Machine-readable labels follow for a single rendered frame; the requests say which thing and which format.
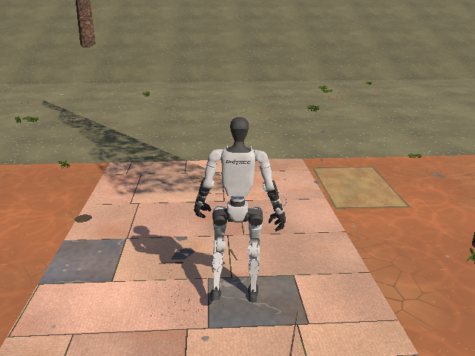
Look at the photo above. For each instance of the right robot upper arm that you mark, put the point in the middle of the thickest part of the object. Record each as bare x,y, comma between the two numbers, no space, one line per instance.
266,171

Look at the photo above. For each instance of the left robot upper arm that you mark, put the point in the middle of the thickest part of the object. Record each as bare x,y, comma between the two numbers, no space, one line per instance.
211,167

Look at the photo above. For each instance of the right robot hand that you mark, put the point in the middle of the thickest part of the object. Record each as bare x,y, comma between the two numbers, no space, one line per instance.
281,220

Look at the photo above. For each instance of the right robot thigh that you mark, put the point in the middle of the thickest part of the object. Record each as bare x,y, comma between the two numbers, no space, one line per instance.
255,219

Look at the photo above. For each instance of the left robot hand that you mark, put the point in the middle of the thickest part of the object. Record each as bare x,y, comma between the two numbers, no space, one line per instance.
204,207

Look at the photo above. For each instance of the right robot shin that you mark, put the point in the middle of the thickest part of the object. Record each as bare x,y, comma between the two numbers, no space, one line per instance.
254,269

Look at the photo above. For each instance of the robot left forearm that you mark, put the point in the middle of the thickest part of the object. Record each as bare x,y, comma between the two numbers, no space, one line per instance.
202,194

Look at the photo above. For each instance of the robot right forearm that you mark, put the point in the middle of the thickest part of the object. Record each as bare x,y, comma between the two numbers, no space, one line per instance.
275,200

